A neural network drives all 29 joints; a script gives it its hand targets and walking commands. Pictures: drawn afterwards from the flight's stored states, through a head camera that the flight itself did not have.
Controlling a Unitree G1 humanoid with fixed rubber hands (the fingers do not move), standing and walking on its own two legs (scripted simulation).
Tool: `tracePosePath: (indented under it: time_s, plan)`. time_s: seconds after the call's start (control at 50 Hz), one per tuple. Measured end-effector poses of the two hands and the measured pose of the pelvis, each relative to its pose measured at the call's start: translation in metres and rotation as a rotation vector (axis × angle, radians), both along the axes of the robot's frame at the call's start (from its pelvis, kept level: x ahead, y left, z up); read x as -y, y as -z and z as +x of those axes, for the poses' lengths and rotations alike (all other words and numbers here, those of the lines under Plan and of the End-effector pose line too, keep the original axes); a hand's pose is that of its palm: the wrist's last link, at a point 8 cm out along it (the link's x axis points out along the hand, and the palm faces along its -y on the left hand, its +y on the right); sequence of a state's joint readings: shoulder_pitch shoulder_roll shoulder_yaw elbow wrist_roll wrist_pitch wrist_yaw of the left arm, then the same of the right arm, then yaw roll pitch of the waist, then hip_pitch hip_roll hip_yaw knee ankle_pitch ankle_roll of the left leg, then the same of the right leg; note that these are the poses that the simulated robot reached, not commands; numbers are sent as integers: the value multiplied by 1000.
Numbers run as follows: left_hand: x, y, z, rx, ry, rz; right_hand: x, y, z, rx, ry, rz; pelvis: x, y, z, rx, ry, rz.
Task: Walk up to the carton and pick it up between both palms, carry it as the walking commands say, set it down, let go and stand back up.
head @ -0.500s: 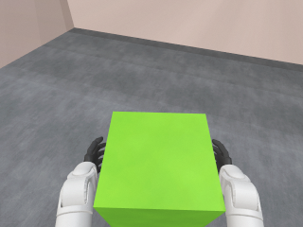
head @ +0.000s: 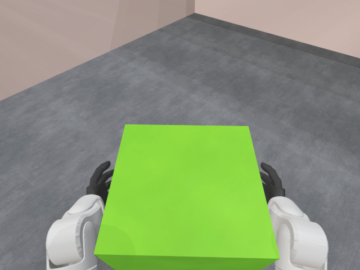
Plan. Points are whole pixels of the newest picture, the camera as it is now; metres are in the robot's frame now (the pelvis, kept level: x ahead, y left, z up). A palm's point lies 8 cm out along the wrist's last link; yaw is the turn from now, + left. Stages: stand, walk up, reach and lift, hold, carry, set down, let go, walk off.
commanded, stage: carry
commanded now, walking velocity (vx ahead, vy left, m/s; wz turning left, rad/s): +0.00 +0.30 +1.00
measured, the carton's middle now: (184, 211) +0.26 +0.00 +0.01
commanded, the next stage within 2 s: none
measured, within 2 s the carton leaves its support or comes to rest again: neither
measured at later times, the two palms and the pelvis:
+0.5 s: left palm out of the picture +0.10 +0.45 +0.05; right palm (106, 207) +0.25 +0.15 +0.06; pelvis -0.05 +0.19 +0.00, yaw +25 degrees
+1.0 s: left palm out of the picture -0.17 +0.66 +0.07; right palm out of the picture +0.10 +0.47 +0.08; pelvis -0.19 +0.35 +0.00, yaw +53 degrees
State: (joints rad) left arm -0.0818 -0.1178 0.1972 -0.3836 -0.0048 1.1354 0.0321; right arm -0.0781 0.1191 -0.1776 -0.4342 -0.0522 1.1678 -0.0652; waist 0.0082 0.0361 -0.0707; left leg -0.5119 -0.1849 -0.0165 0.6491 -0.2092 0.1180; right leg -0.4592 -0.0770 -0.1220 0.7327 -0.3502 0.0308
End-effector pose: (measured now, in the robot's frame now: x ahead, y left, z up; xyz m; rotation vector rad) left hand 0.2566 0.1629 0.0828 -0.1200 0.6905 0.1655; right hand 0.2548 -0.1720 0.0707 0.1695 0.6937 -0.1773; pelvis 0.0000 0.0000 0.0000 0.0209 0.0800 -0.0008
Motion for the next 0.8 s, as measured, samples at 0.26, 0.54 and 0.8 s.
tracePosePath:
  time_s: [0.26,0.54,0.8]
  plan:
    - [-132,-25,-61,15,-227,32,-142,-31,27,22,-267,-14,-81,-18,-17,41,-254,59]
    - [-303,29,-169,-66,-493,-55,-343,13,-8,-64,-504,-63,-195,-1,-61,-6,-478,4]
    - [-390,-21,-289,11,-738,21,-481,-26,-57,21,-758,2,-264,-21,-110,33,-756,51]
